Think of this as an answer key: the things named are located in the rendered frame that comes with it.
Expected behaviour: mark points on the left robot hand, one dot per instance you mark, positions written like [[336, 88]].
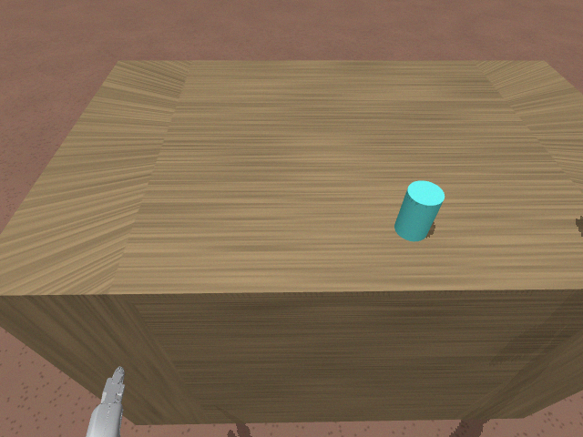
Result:
[[106, 419]]

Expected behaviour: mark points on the can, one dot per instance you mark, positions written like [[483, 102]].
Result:
[[421, 204]]

